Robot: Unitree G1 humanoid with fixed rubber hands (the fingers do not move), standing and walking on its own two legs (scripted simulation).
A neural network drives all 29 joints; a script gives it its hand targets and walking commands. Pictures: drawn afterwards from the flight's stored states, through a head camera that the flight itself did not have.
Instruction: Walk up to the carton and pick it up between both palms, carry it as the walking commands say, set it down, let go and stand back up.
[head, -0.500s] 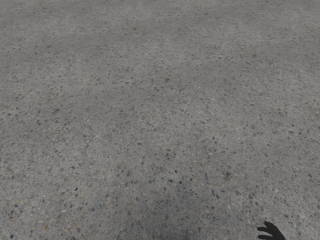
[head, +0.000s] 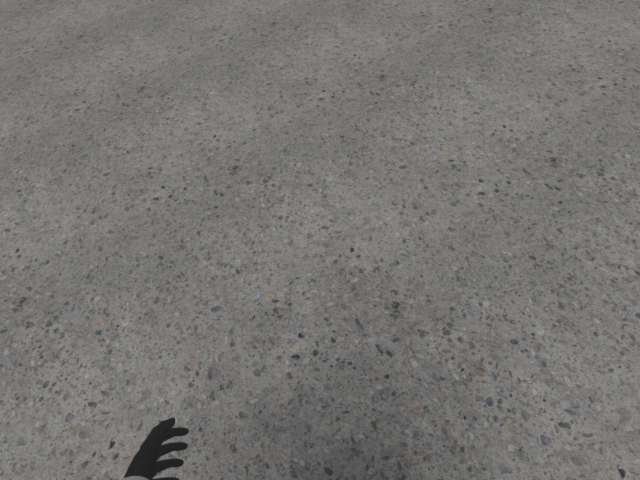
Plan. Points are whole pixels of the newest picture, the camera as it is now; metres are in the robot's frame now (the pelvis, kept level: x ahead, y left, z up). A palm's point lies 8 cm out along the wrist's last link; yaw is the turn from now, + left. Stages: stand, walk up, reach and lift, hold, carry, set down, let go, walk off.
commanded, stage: walk up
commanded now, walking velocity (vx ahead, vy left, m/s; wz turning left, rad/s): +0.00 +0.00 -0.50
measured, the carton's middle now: out of the picture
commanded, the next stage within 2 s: none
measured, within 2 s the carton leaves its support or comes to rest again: neither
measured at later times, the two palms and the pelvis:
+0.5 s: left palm out of the picture +0.12 +0.27 -0.12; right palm out of the picture -0.03 -0.24 -0.09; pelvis -0.03 +0.04 +0.01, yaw -15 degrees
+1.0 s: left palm (231, 479) +0.15 +0.15 -0.09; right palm out of the picture -0.11 -0.30 -0.12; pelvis -0.07 -0.02 +0.01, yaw -29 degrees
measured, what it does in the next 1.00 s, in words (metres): steps on the spot, turning right: left foot, then right foot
